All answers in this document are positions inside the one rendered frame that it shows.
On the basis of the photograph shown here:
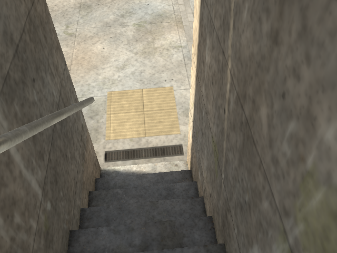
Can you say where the stairs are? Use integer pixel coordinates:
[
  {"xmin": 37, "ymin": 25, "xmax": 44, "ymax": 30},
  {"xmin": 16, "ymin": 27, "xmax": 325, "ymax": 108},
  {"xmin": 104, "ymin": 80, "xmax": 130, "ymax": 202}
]
[{"xmin": 67, "ymin": 160, "xmax": 226, "ymax": 253}]

